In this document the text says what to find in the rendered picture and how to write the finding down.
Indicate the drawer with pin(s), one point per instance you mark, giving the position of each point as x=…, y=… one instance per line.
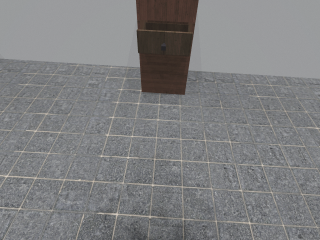
x=177, y=38

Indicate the cabinet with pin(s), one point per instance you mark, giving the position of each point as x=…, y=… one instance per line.
x=165, y=74

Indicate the handle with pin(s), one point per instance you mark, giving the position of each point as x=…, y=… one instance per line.
x=163, y=47

